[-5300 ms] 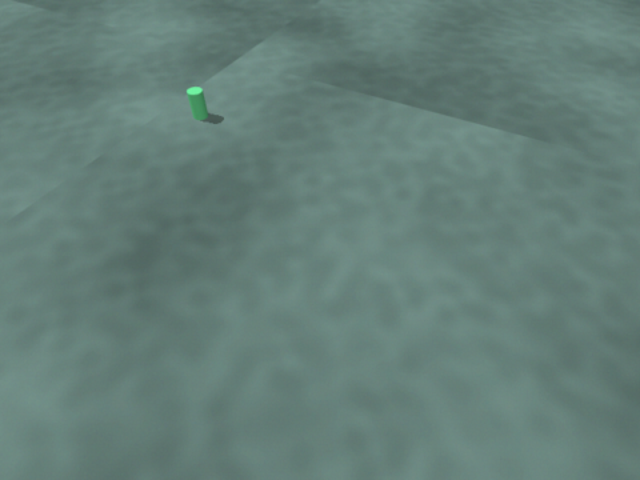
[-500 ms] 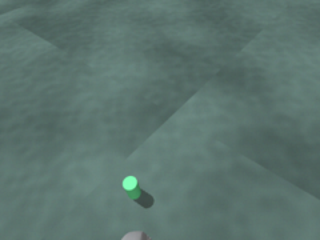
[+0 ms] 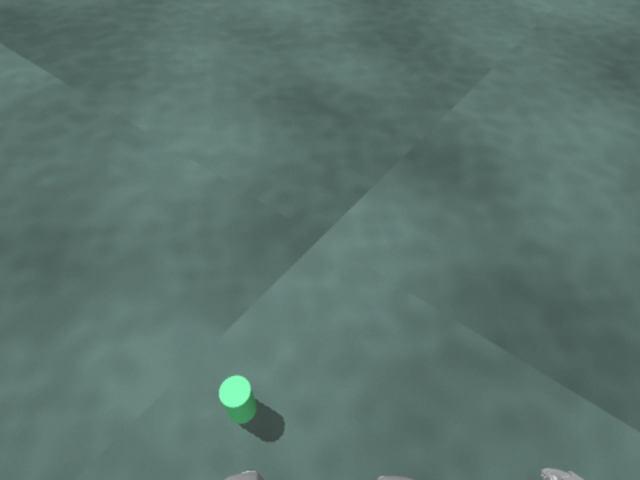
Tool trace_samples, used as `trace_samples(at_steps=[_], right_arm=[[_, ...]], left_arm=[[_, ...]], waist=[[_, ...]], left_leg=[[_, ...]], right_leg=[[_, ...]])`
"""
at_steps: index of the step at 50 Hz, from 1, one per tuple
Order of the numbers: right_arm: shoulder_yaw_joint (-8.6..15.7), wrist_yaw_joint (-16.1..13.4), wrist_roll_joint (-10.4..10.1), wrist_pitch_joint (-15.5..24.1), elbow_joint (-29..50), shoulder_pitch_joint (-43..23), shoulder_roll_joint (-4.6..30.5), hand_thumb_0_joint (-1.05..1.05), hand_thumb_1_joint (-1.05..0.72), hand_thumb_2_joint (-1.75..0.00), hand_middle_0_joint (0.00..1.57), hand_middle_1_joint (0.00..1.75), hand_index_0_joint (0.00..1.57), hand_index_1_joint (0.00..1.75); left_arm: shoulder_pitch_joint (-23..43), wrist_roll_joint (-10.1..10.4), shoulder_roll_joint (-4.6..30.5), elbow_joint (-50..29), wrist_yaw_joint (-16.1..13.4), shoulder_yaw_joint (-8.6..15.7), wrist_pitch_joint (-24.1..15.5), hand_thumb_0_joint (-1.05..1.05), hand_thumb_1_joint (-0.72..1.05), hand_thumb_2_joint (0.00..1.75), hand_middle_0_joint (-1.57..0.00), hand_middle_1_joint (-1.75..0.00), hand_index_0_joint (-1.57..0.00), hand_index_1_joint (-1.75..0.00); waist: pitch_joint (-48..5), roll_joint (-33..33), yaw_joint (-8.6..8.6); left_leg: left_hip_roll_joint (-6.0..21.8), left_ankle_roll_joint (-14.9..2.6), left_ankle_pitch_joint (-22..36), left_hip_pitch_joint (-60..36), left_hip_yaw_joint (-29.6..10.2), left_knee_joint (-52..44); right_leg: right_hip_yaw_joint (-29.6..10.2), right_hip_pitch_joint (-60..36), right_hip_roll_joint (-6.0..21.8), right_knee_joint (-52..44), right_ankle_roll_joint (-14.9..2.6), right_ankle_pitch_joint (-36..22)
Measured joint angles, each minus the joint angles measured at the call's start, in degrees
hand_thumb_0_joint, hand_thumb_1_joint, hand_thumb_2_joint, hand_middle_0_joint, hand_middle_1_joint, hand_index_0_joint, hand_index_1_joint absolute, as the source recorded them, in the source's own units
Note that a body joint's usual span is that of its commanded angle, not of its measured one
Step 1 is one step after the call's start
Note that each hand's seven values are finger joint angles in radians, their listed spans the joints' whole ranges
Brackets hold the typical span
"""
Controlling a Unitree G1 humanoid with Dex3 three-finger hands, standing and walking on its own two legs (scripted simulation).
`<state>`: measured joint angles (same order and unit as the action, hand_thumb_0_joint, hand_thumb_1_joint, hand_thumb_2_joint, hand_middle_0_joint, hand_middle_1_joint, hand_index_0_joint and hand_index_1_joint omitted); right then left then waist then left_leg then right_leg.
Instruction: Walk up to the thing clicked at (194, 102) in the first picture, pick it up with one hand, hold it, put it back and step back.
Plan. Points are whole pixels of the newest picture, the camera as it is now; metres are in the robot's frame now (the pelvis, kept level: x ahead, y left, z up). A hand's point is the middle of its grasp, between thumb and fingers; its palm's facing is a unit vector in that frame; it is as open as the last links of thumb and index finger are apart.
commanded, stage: walk up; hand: left
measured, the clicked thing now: (238, 400) +0.43 +0.22 -0.67
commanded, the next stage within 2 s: stand in 1.34 s
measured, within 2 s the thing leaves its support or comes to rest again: neither
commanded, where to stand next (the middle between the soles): +0.07 +0.01 m, yaw +2 degrees
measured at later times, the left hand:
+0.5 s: hand out of the picture +0.15 +0.26 -0.13, palm faces -0.01 -0.94 -0.34, open 7.4 cm
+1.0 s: hand out of the picture +0.11 +0.26 -0.13, palm faces +0.01 -0.94 -0.33, open 7.4 cm
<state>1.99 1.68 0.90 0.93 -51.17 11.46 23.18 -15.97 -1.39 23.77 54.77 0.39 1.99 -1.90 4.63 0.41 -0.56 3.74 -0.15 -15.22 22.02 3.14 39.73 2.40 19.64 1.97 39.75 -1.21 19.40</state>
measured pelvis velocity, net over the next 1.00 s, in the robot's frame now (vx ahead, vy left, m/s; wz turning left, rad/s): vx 0.05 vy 0.00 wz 0.02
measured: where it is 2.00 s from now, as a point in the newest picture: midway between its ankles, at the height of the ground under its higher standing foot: outside the picture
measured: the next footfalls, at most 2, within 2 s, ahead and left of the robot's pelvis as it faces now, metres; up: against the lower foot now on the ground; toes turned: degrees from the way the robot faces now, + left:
none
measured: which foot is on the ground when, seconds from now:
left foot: down 0.00-1.00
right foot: down 0.00-1.00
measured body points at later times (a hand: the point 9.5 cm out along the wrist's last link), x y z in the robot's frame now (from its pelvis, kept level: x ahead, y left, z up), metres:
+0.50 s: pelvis +0.04 +0.00 +0.02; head +0.05 +0.01 +0.47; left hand +0.15 +0.31 -0.10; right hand +0.13 -0.30 -0.10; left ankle +0.06 +0.13 -0.72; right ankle +0.04 -0.13 -0.72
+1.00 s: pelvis +0.05 +0.00 +0.03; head +0.06 +0.00 +0.48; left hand +0.11 +0.30 -0.10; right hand +0.14 -0.30 -0.10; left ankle +0.06 +0.13 -0.72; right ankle +0.04 -0.13 -0.72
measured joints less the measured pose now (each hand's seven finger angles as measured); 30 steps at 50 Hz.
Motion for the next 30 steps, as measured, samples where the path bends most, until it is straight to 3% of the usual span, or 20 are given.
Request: trace_samples(at_steps=[2,5,8,17,30], right_arm=[[0.0,-0.5,-0.4,-0.7,-1.3,0.0,0.3,0.00,-0.90,-0.90,0.20,0.30,0.21,0.30],[-0.3,-0.8,-0.8,-1.2,-3.7,0.0,0.2,0.00,-0.90,-0.90,0.20,0.30,0.20,0.30],[-0.5,-0.9,-1.0,-0.3,-5.7,-0.3,-0.1,0.00,-0.90,-0.90,0.20,0.30,0.20,0.30],[-2.6,-0.7,-0.9,0.8,-10.7,-2.4,-2.7,0.00,-0.90,-0.90,0.20,0.30,0.20,0.30],[-2.3,-1.2,-0.7,0.9,-13.9,-7.4,-2.4,0.00,-0.90,-0.90,0.20,0.30,0.20,0.30]], left_arm=[[0.4,-0.6,-0.8,0.9,-0.3,0.3,0.1,0.01,0.90,0.89,-0.21,-0.30,-0.20,-0.30],[1.3,-0.5,-1.5,1.7,-0.1,-0.3,0.4,0.01,0.90,0.89,-0.21,-0.30,-0.20,-0.30],[3.0,0.0,-2.1,2.4,0.1,-1.0,0.8,0.01,0.90,0.89,-0.21,-0.30,-0.20,-0.30],[9.2,1.4,-2.7,5.1,0.1,-2.0,0.7,0.01,0.90,0.89,-0.21,-0.30,-0.20,-0.30],[13.6,1.2,-3.2,9.8,0.4,-2.2,1.4,0.01,0.90,0.89,-0.21,-0.30,-0.20,-0.30]], waist=[[-0.2,-1.5,0.14],[-0.7,-1.6,0.91],[-0.3,-1.7,0.76],[-1.0,-0.5,0.19],[-2.3,-0.3,0.06]], left_leg=[[0.6,0.21,-3.0,0.4,-1.2,2.3],[-1.3,-0.48,-8.5,-0.3,-2.4,3.1],[-2.0,0.18,-0.2,-2.7,-2.2,-1.9],[-2.1,0.70,1.0,-6.8,-2.4,-8.1],[-2.3,0.87,4.5,-11.4,-2.7,-16.2]], right_leg=[[0.6,-0.6,-0.8,-0.1,0.72,-1.8],[0.1,-1.0,-0.4,-0.4,0.69,-1.1],[-0.1,-1.8,0.3,-1.0,1.56,-1.0],[0.4,-6.6,0.2,-8.6,2.03,-3.6],[1.0,-11.6,0.1,-17.2,2.21,-7.1]])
